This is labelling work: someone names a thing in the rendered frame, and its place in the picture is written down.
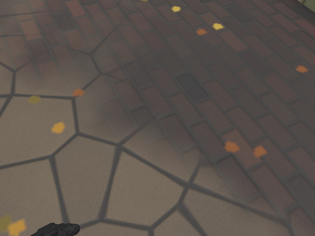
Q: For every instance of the robot left hand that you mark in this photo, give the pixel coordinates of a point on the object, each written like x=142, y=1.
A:
x=62, y=229

